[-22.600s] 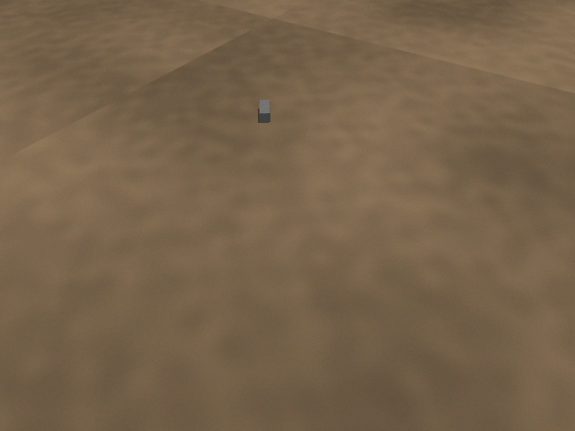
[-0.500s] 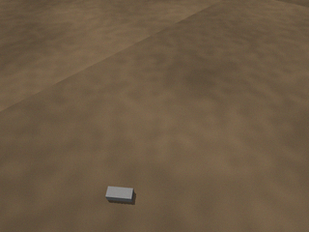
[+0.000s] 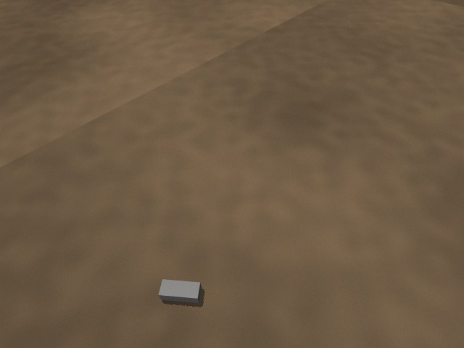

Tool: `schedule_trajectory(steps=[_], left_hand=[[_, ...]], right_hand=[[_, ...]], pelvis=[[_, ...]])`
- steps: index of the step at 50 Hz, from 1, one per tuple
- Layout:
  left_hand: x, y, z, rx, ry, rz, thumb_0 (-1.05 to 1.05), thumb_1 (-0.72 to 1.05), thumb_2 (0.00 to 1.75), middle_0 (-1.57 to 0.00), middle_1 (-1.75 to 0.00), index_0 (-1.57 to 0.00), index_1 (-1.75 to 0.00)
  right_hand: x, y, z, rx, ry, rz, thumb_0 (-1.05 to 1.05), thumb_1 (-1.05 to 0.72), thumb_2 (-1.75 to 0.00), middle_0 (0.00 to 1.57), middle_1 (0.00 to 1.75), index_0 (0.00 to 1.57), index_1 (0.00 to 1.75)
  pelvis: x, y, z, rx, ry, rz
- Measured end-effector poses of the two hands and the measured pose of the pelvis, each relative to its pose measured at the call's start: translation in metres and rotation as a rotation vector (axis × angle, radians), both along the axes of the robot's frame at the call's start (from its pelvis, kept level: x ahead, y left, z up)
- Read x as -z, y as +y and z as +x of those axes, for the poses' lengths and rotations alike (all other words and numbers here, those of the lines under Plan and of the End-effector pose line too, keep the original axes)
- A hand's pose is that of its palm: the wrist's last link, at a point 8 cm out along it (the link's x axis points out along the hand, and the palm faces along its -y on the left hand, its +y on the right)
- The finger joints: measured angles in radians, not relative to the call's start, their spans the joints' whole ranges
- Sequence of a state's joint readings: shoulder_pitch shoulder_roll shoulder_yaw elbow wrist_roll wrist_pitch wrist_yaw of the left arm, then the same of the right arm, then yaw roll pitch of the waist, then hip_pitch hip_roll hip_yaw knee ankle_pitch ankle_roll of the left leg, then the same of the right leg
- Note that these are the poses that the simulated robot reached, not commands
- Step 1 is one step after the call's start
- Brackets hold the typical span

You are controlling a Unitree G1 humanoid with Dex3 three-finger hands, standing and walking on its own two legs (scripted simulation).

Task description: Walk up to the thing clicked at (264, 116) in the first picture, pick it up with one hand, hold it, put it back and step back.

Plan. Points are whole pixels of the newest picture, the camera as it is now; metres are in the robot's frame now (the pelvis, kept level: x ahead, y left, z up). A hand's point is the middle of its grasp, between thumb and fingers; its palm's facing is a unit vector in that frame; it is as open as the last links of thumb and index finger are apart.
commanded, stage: stand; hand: left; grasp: from above
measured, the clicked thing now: (180, 291) +0.49 +0.26 -0.75
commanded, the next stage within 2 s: rise first in 0.20 s
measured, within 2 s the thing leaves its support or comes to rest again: neither
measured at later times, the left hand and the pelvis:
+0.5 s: hand out of the picture +0.15 +0.25 -0.17, palm faces +0.01 -0.94 -0.33, open 8.5 cm; pelvis -0.01 +0.00 -0.02, yaw -1 degrees
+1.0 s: hand out of the picture +0.15 +0.26 -0.22, palm faces -0.11 -0.90 -0.41, open 14.0 cm; pelvis +0.00 +0.02 -0.07, yaw -3 degrees
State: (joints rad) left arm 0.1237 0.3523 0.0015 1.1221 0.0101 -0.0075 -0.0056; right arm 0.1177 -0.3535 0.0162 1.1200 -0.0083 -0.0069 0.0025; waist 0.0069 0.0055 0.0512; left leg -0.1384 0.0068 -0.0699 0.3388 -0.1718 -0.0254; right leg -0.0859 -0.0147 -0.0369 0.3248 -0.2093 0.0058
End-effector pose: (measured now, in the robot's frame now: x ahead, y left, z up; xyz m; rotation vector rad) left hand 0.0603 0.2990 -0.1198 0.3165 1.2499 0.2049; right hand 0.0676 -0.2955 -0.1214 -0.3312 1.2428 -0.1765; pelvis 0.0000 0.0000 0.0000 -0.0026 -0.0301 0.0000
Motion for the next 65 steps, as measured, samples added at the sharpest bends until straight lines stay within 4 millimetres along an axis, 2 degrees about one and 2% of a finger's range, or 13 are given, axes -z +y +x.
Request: schedule_trajectory(steps=[17, 21, 26, 30, 37, 43, 55, 65], left_hand=[[0.0, -0.004, 0.007, -0.006, -0.018, -0.002, 0.01, 0.9, 0.9, -0.2, -0.31, -0.2, -0.31], [0.004, -0.009, 0.039, -0.022, -0.109, -0.012, 0.01, 0.81, 0.92, -0.19, -0.41, -0.18, -0.4], [0.013, -0.007, 0.087, 0.038, -0.159, -0.014, 0.01, 0.56, 0.92, -0.15, -0.65, -0.15, -0.63], [0.014, -0.005, 0.105, 0.076, -0.167, 0.009, 0.01, 0.3, 0.92, -0.11, -0.83, -0.13, -0.81], [0.028, -0.003, 0.097, 0.087, -0.071, 0.038, 0.0, -0.18, 0.96, -0.09, -1.0, -0.1, -0.98], [0.048, 0.001, 0.09, 0.098, -0.085, 0.049, 0.0, -0.4, 0.98, -0.08, -1.03, -0.08, -1.02], [0.061, 0.007, 0.085, 0.168, -0.096, 0.077, 0.0, -0.53, 1.0, -0.09, -1.04, -0.08, -1.04], [0.074, 0.008, 0.081, 0.206, -0.1, 0.103, 0.0, -0.53, 0.97, -0.11, -1.03, -0.1, -1.03]], right_hand=[[-0.001, -0.002, 0.006, 0.016, -0.022, -0.001, 0.01, -0.91, -0.9, 0.2, 0.3, 0.2, 0.3], [0.0, 0.009, 0.014, 0.03, -0.124, 0.012, 0.01, -0.92, -0.9, 0.2, 0.3, 0.2, 0.3], [0.007, 0.024, 0.014, 0.059, -0.179, 0.037, 0.01, -0.91, -0.9, 0.2, 0.3, 0.2, 0.3], [0.01, 0.032, 0.009, 0.093, -0.203, 0.056, 0.01, -0.9, -0.89, 0.2, 0.3, 0.2, 0.3], [0.016, 0.04, 0.016, 0.093, -0.264, 0.065, 0.01, -0.89, -0.89, 0.2, 0.3, 0.2, 0.3], [0.025, 0.043, 0.035, 0.054, -0.329, 0.04, 0.01, -0.88, -0.89, 0.2, 0.3, 0.2, 0.3], [0.035, 0.06, 0.07, 0.003, -0.44, 0.019, 0.01, -0.89, -0.89, 0.2, 0.3, 0.2, 0.3], [0.05, 0.07, 0.073, -0.019, -0.473, 0.026, 0.01, -0.9, -0.9, 0.21, 0.3, 0.2, 0.3]], pelvis=[[0.001, -0.002, 0.004, 0.004, 0.013, -0.001], [0.007, -0.001, -0.005, 0.01, 0.06, -0.001], [0.019, -0.002, -0.011, 0.029, 0.134, 0.001], [0.025, 0.0, -0.009, 0.044, 0.157, 0.0], [0.037, 0.009, -0.004, 0.053, 0.201, -0.007], [0.058, 0.013, -0.005, 0.054, 0.254, -0.013], [0.082, 0.021, -0.003, 0.052, 0.312, -0.033], [0.1, 0.024, -0.009, 0.053, 0.351, -0.039]])
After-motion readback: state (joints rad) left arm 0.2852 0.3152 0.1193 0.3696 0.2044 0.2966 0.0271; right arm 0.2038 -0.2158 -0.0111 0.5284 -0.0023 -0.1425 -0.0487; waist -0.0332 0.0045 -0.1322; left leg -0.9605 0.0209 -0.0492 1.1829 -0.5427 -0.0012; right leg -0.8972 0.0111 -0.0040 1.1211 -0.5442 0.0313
